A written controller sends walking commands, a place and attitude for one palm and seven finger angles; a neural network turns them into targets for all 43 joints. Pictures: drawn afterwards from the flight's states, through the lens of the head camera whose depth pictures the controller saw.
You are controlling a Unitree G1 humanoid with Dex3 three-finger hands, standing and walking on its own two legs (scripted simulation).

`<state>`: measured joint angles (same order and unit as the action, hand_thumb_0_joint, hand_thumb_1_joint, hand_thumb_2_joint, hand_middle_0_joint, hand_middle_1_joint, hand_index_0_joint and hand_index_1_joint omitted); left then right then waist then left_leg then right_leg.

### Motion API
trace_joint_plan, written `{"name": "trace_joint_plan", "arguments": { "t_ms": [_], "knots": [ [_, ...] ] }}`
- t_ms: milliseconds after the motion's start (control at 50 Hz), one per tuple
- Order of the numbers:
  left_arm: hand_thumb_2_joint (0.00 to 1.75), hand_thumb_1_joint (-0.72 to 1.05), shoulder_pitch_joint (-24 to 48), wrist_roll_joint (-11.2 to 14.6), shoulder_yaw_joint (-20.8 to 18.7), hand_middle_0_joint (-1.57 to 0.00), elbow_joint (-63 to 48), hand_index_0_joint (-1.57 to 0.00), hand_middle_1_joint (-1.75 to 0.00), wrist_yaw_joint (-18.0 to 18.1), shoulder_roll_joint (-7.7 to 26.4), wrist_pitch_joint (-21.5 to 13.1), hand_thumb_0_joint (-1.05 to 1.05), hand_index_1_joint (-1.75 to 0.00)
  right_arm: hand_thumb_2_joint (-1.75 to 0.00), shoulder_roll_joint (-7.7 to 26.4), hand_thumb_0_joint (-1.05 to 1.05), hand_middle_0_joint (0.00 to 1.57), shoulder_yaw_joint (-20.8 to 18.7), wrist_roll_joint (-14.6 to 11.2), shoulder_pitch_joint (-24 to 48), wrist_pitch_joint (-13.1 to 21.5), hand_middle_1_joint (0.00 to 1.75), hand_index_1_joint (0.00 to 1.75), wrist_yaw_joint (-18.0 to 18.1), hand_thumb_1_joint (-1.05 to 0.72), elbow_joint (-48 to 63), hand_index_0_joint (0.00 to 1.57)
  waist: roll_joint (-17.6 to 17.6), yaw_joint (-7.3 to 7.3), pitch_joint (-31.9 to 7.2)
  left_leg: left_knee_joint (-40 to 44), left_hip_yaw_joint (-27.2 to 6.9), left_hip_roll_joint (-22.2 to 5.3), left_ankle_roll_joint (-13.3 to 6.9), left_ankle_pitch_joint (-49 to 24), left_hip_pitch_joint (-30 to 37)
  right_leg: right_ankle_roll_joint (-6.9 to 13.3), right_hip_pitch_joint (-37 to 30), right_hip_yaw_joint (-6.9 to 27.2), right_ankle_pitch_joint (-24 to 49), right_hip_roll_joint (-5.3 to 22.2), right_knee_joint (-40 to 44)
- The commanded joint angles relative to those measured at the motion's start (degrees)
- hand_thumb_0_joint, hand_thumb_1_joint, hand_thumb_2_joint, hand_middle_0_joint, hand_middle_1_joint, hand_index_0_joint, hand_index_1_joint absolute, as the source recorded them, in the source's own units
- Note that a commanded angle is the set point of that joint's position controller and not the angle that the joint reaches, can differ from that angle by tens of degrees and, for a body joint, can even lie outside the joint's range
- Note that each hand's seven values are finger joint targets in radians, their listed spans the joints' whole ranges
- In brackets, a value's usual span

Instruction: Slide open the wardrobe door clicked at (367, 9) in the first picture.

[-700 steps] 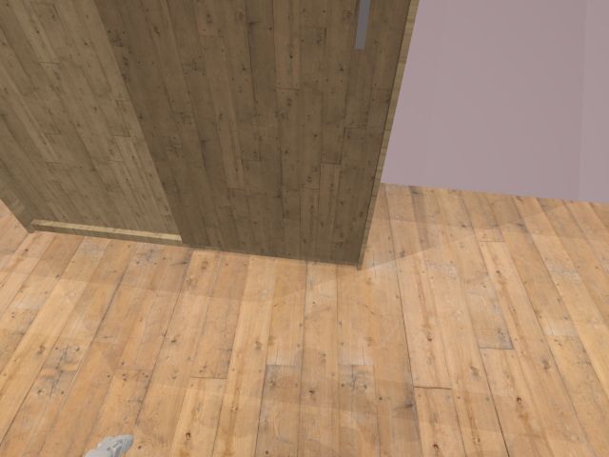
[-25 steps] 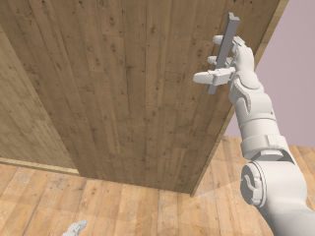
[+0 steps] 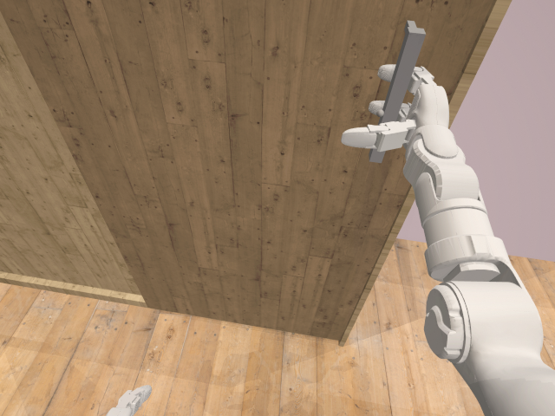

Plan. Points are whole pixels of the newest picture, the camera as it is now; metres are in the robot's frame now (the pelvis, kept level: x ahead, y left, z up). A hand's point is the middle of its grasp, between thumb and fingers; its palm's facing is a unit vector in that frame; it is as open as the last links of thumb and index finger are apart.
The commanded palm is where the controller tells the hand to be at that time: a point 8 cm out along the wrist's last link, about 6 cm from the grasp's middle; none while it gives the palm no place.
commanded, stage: slide the fingers in behind the handle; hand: right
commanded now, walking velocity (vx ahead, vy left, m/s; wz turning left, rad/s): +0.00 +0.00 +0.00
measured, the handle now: (391, 97) +0.53 -0.11 +0.23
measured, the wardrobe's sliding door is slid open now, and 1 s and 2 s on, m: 0.00 0.00 0.00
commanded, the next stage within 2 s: grip the handle and tug to test in 0.16 s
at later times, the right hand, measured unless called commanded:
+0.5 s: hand (380, 112) +0.47 -0.08 +0.24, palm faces +0.05 +1.00 +0.01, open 12.7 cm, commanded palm +0.44 -0.14 +0.23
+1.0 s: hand (381, 110) +0.47 -0.09 +0.24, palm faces +0.04 +1.00 +0.02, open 5.8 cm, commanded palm +0.44 -0.14 +0.23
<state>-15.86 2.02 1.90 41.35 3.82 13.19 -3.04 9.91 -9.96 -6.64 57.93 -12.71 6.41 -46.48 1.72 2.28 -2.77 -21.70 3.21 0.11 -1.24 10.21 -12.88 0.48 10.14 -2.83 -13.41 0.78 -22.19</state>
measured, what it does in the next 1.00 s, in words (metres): stands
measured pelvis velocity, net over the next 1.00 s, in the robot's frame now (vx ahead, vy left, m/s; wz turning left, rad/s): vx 0.01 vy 0.00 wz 0.01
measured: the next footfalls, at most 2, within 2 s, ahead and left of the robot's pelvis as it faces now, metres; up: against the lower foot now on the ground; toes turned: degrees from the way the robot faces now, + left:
none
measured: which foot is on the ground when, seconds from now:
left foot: down 0.00-1.00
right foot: down 0.00-1.00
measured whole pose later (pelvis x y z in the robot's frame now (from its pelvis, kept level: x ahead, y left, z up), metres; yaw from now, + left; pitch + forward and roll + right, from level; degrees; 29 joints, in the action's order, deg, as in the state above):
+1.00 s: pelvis +0.01 +0.00 +0.00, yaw +1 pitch +2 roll +0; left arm -15.5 1.8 1.7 40.8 3.5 12.9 -1.8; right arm 9.0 -10.1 -6.7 55.2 -14.7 6.5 -41.0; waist 1.8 1.8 -3.3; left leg -21.2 2.6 0.1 -0.9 10.8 -12.1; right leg 0.7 9.0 -3.3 -14.1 0.7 -21.5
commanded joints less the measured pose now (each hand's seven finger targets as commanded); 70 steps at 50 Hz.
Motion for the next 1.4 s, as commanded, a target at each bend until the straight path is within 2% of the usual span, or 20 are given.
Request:
{"name": "trace_joint_plan", "arguments": {
  "t_ms": [0,100,140,200,240,300,360,420,520,680,800,840,920,1020,1100,1180,1220,1280,1360,1380],
  "knots": [
    [0.9,0.9,3.2,-0.1,-2.0,-0.2,-6.9,-0.2,-0.3,0.3,6.7,-2.8,0.0,-0.3,-0.3,7.3,0.0,0.3,0.5,0.1,34.2,5.4,1.2,1.2,0.3,0.5,15.4,0.3,-3.3,-0.5,-19.1,0.3,-2.1,-0.4,-0.9,-16.4,9.3,1.6,-4.4,2.1,15.1,-0.1,1.1],
    [0.9,0.9,3.1,-0.1,-2.2,-0.2,-6.7,-0.2,-0.3,0.5,7.0,-2.8,0.0,-0.3,-0.3,10.0,0.0,0.3,-2.1,-0.4,33.1,5.4,1.2,1.2,0.1,0.5,15.9,0.3,-5.2,-1.23,-20.7,0.1,-2.2,-0.4,-0.9,-18.2,11.2,1.6,-4.2,1.9,16.3,-0.1,1.2],
    [0.9,0.9,3.3,-0.1,-2.2,-0.2,-6.7,-0.2,-0.3,0.4,6.6,-3.0,0.0,-0.3,-0.3,7.1,0.0,0.3,0.0,-0.5,33.0,5.0,1.2,1.2,-0.2,0.5,16.3,0.3,-4.3,-0.9,-20.2,-0.1,-2.0,-0.3,-0.9,-18.8,10.3,1.5,-4.8,1.8,17.0,-0.1,1.0],
    [0.9,0.9,2.9,-0.2,-2.0,-0.2,-6.3,-0.2,-0.3,0.4,7.1,-2.7,0.0,-0.3,-0.3,9.6,0.0,0.3,-1.5,0.0,33.5,4.8,1.2,1.2,0.3,0.5,15.3,0.3,-5.3,-0.63,-18.2,0.4,-2.0,-0.4,-0.8,-17.1,9.9,1.5,-3.6,2.0,15.6,0.0,1.4],
    [0.9,0.9,3.1,-0.1,-2.0,-0.2,-6.4,-0.2,-0.3,0.3,6.5,-2.9,0.0,-0.3,-0.3,7.2,0.0,0.3,0.2,0.1,34.0,4.6,1.2,1.2,0.4,0.5,15.7,0.3,-3.4,-0.6,-18.6,0.1,-1.9,-0.3,-1.0,-17.4,9.2,1.4,-4.3,1.9,16.2,-0.1,1.0],
    [0.9,0.9,3.1,-0.1,-2.1,-0.2,-6.4,-0.2,-0.3,0.2,6.6,-2.8,0.0,-0.3,-0.36,6.2,0.0,0.32,1.0,0.2,33.0,4.2,1.22,1.22,0.5,0.36,15.3,0.32,-2.5,-0.53,-18.8,-0.1,-1.8,-0.3,-1.1,-17.4,8.7,1.2,-5.0,2.1,17.2,0.1,0.8],
    [0.9,0.9,2.8,-0.2,-2.2,-0.2,-6.2,-0.2,-0.3,0.2,6.6,-2.8,0.0,-0.3,-0.42,5.4,0.0,0.33,1.4,-0.1,34.2,3.9,1.24,1.24,0.5,0.22,15.3,0.33,-5.5,-0.04,-18.6,0.0,-1.6,-0.1,-0.9,-17.4,8.6,1.3,-4.7,2.3,16.6,0.1,0.9],
    [0.9,0.9,3.1,-0.3,-2.2,-0.2,-6.4,-0.2,-0.3,0.3,6.8,-2.8,0.0,-0.3,-0.48,7.3,0.0,0.35,-0.8,-0.6,32.9,4.0,1.26,1.26,0.6,0.08,15.9,0.35,-5.7,-1.01,-20.4,-0.5,-1.7,-0.1,-1.0,-19.0,10.0,1.3,-5.2,2.2,18.2,-0.1,0.6],
    [0.9,0.9,3.5,-0.2,-2.2,-0.2,-6.7,-0.2,-0.3,0.0,6.4,-2.7,0.0,-0.3,-0.58,5.6,0.0,0.37,1.0,-0.3,31.9,4.0,1.29,1.29,0.3,-0.15,17.4,0.37,-3.6,-1.04,-20.0,-0.6,-1.7,-0.2,-1.1,-20.5,9.9,1.1,-5.6,1.9,20.0,0.0,0.3],
    [0.9,0.9,3.5,-0.3,-2.1,-0.2,-6.8,-0.2,-0.3,0.5,7.0,-1.8,0.0,-0.3,-0.74,9.1,0.0,0.41,-1.9,-0.3,30.9,2.9,1.35,1.35,0.4,-0.53,15.5,0.41,-5.5,-1.32,-18.9,0.0,-1.8,-0.4,-0.8,-19.2,10.8,1.4,-4.2,1.7,17.8,0.0,0.9],
    [0.9,0.9,3.9,-0.2,-2.1,-0.2,-7.6,-0.2,-0.3,0.2,6.4,-1.7,0.0,-0.3,-0.86,6.6,0.0,0.44,0.2,-0.1,30.4,3.2,1.39,1.39,0.1,-0.81,18.5,0.44,-3.5,-1.48,-19.9,-0.6,-1.7,-0.3,-1.1,-21.7,11.2,1.2,-5.2,1.7,20.8,0.0,0.5],
    [0.9,0.9,3.5,-0.3,-2.3,-0.2,-7.4,-0.2,-0.3,0.1,6.6,-1.7,0.0,-0.3,-0.9,8.1,0.0,0.45,-1.4,-0.1,29.2,3.0,1.4,1.4,0.2,-0.9,18.5,0.45,-4.9,-1.87,-20.9,-0.7,-1.6,-0.2,-1.1,-22.6,11.7,1.2,-5.3,1.6,21.6,0.1,0.4],
    [0.9,0.9,4.1,-0.3,-2.3,-0.2,-7.8,-0.2,-0.3,0.3,6.8,-1.2,0.0,-0.3,-0.9,9.3,0.0,0.45,-2.6,-0.5,27.5,2.5,1.4,1.4,-0.1,-0.9,19.5,0.45,-6.2,-2.25,-21.0,-0.6,-1.7,-0.2,-0.9,-23.9,13.1,1.4,-4.8,1.3,21.6,0.0,0.6],
    [0.9,0.9,4.8,-0.2,-2.2,-0.2,-8.1,-0.2,-0.3,0.2,6.5,-1.0,0.0,-0.3,-0.9,7.5,0.0,0.45,-0.8,-0.3,27.0,1.4,1.4,1.4,0.0,-0.9,21.2,0.45,-3.7,-2.0,-19.9,-0.3,-1.7,-0.3,-1.0,-23.3,12.3,1.3,-5.3,1.1,21.7,-0.1,0.5],
    [0.9,0.9,4.8,-0.2,-2.2,-0.2,-8.0,-0.2,-0.3,0.6,6.9,-0.5,0.0,-0.3,-0.9,10.6,0.0,0.45,-3.1,-0.1,27.3,0.7,1.4,1.4,0.2,-0.9,20.9,0.45,-5.8,-2.17,-19.3,0.1,-1.9,-0.4,-0.8,-22.7,13.2,1.6,-4.2,1.2,20.2,-0.1,1.1],
    [0.9,0.9,5.1,-0.4,-2.4,-0.2,-8.7,-0.2,-0.3,0.4,6.7,-0.5,0.0,-0.3,-0.9,9.4,0.0,0.45,-3.1,-0.6,23.8,0.8,1.4,1.4,0.2,-0.9,22.7,0.45,-5.5,-3.21,-21.7,-0.7,-1.6,-0.3,-1.0,-25.9,14.9,1.3,-5.4,1.0,24.0,-0.1,0.6],
    [0.9,0.9,5.4,-0.2,-2.2,-0.2,-8.6,-0.2,-0.3,0.3,6.5,-0.4,0.0,-0.3,-0.9,7.8,0.0,0.45,-1.2,-0.6,25.8,0.6,1.4,1.4,0.0,-0.9,23.6,0.45,-4.6,-2.25,-20.3,-0.4,-1.7,-0.4,-0.9,-25.5,13.8,1.4,-5.4,0.9,22.9,-0.2,0.7],
    [0.9,0.9,5.9,-0.3,-2.5,-0.2,-9.5,-0.2,-0.3,0.1,6.6,-0.3,0.0,-0.3,-0.9,8.4,0.0,0.45,-2.5,-0.6,21.6,0.6,1.4,1.4,0.1,-0.9,26.1,0.45,-4.9,-3.64,-22.5,-1.1,-1.5,-0.3,-1.1,-28.1,15.7,1.3,-6.5,0.8,26.6,-0.1,0.4],
    [0.9,0.9,7.0,-0.2,-2.4,-0.2,-10.1,-0.2,-0.3,-0.2,6.3,0.1,0.0,-0.3,-0.9,7.3,0.0,0.45,-1.9,-1.0,19.1,-0.4,1.4,1.4,-0.4,-0.9,29.7,0.45,-4.8,-3.81,-22.7,-1.3,-1.6,-0.3,-1.1,-30.6,16.7,1.2,-6.8,0.5,27.8,-0.1,0.3],
    [0.9,0.9,7.2,-0.3,-2.6,-0.2,-10.6,-0.2,-0.3,-0.2,6.7,0.3,0.0,-0.3,-0.9,9.2,0.0,0.45,-3.9,-1.2,16.4,-0.5,1.4,1.4,-0.3,-0.9,30.1,0.45,-5.6,-4.69,-23.4,-1.3,-1.5,-0.4,-1.0,-30.9,18.1,1.2,-6.7,0.5,28.3,0.0,0.5]
  ]
}}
